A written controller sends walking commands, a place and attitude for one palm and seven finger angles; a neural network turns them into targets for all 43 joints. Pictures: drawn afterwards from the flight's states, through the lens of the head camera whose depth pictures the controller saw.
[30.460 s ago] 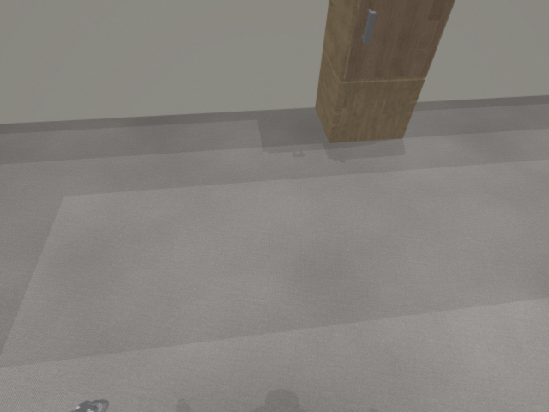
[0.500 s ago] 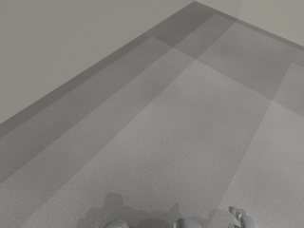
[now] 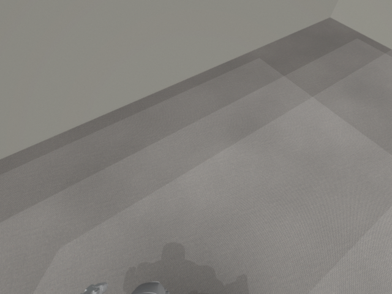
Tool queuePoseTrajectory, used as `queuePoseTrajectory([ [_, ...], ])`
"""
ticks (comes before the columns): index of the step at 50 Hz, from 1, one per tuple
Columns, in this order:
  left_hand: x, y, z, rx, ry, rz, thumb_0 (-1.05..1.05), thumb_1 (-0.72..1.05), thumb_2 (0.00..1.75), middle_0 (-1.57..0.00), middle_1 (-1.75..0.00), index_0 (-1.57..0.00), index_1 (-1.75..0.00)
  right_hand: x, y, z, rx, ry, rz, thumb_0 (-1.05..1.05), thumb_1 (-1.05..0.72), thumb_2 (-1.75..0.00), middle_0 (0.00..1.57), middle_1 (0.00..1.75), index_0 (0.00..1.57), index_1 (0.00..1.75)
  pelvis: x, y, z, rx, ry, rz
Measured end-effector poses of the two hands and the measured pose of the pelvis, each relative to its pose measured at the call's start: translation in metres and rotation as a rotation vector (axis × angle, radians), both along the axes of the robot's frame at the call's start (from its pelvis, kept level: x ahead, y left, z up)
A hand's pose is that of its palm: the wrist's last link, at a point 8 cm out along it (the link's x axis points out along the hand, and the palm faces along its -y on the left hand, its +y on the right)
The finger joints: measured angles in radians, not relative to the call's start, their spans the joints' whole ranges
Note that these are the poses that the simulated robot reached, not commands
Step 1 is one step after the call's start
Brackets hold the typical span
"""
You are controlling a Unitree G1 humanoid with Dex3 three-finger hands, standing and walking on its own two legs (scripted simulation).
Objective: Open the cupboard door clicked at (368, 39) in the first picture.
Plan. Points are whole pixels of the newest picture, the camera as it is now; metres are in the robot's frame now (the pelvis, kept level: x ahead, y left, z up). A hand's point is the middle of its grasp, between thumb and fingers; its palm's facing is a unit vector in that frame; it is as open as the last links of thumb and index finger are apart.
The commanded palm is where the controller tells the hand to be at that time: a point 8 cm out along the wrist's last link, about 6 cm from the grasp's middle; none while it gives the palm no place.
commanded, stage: turn to face it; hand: left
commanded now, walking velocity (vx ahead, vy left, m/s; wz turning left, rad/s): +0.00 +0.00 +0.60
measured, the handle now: out of the picture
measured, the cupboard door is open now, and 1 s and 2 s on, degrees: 39 39 39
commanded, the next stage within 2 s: none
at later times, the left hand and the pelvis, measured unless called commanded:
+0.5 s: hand out of the picture +0.04 +0.19 -0.15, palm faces +0.31 -0.91 -0.29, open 7.4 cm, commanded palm none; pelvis +0.02 -0.04 +0.00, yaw +18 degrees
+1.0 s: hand out of the picture +0.00 +0.21 -0.16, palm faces +0.58 -0.77 -0.26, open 7.4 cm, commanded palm none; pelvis +0.03 -0.03 +0.00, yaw +36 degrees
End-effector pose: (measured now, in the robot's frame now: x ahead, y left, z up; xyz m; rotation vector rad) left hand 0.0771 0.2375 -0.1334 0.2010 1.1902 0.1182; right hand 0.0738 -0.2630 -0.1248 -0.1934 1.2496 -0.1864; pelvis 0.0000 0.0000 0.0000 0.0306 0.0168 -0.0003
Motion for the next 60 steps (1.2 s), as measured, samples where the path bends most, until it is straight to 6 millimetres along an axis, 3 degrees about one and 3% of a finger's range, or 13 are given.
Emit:
queuePoseTrajectory([
  [5, -0.028, 0.024, -0.024, -0.012, 0.053, 0.103, 0.01, 0.90, 0.90, -0.20, -0.30, -0.20, -0.30, 0.037, 0.015, -0.002, -0.038, -0.064, 0.107, 0.01, -0.90, -0.89, 0.20, 0.30, 0.20, 0.30, 0.002, 0.009, -0.015, -0.024, 0.005, 0.070],
  [12, -0.033, 0.036, -0.008, 0.024, 0.033, 0.202, 0.01, 0.91, 0.90, -0.20, -0.30, -0.20, -0.30, 0.051, 0.022, 0.005, -0.041, -0.043, 0.196, 0.01, -0.90, -0.89, 0.20, 0.30, 0.20, 0.30, 0.004, 0.000, -0.003, -0.047, 0.004, 0.150],
  [19, -0.029, 0.021, 0.007, 0.083, -0.060, 0.253, 0.01, 0.91, 0.90, -0.20, -0.30, -0.20, -0.30, 0.069, 0.004, -0.015, 0.004, -0.016, 0.247, 0.01, -0.90, -0.89, 0.20, 0.30, 0.20, 0.30, 0.013, -0.027, -0.011, -0.032, 0.005, 0.236],
  [25, -0.056, -0.005, 0.013, 0.075, -0.025, 0.329, 0.01, 0.91, 0.90, -0.20, -0.30, -0.20, -0.30, 0.099, -0.002, -0.013, 0.011, -0.004, 0.309, 0.01, -0.90, -0.89, 0.20, 0.30, 0.20, 0.30, 0.017, -0.035, -0.004, -0.023, -0.008, 0.319],
  [32, -0.094, -0.021, -0.002, -0.004, 0.028, 0.434, 0.01, 0.90, 0.90, -0.20, -0.30, -0.20, -0.30, 0.138, 0.031, 0.003, 0.005, -0.035, 0.437, 0.01, -0.90, -0.90, 0.20, 0.30, 0.20, 0.30, 0.022, -0.029, 0.000, -0.005, -0.003, 0.411],
  [36, -0.123, -0.014, -0.024, -0.037, 0.064, 0.517, 0.01, 0.90, 0.90, -0.20, -0.30, -0.20, -0.30, 0.160, 0.060, 0.001, -0.013, -0.095, 0.527, 0.01, -0.90, -0.90, 0.20, 0.30, 0.20, 0.30, 0.020, -0.018, -0.014, -0.026, -0.004, 0.467],
  [39, -0.134, -0.006, -0.026, -0.029, 0.097, 0.561, 0.01, 0.90, 0.90, -0.20, -0.30, -0.20, -0.30, 0.164, 0.072, 0.007, -0.025, -0.111, 0.569, 0.01, -0.90, -0.89, 0.20, 0.30, 0.20, 0.30, 0.020, -0.017, -0.012, -0.036, -0.007, 0.498],
  [44, -0.131, 0.005, -0.012, -0.001, 0.051, 0.613, 0.01, 0.91, 0.90, -0.20, -0.30, -0.20, -0.30, 0.160, 0.076, 0.011, -0.033, -0.070, 0.614, 0.01, -0.90, -0.89, 0.20, 0.30, 0.20, 0.30, 0.024, -0.020, -0.002, -0.049, -0.010, 0.551],
  [50, -0.112, 0.006, 0.006, 0.050, -0.026, 0.647, 0.01, 0.91, 0.90, -0.20, -0.30, -0.19, -0.30, 0.162, 0.064, 0.002, -0.016, -0.009, 0.643, 0.01, -0.90, -0.89, 0.20, 0.30, 0.20, 0.30, 0.035, -0.033, 0.001, -0.053, -0.014, 0.621],
  [56, -0.101, -0.015, 0.014, 0.118, -0.087, 0.686, 0.01, 0.91, 0.90, -0.20, -0.30, -0.20, -0.30, 0.185, 0.046, -0.021, 0.007, 0.033, 0.674, 0.01, -0.90, -0.89, 0.20, 0.30, 0.20, 0.30, 0.051, -0.055, -0.010, -0.030, -0.011, 0.702],
  [60, -0.113, -0.041, 0.019, 0.095, -0.056, 0.740, 0.01, 0.91, 0.90, -0.20, -0.30, -0.20, -0.30, 0.204, 0.049, -0.015, 0.007, 0.039, 0.719, 0.01, -0.90, -0.89, 0.20, 0.30, 0.20, 0.30, 0.056, -0.059, -0.002, -0.011, -0.019, 0.760],
])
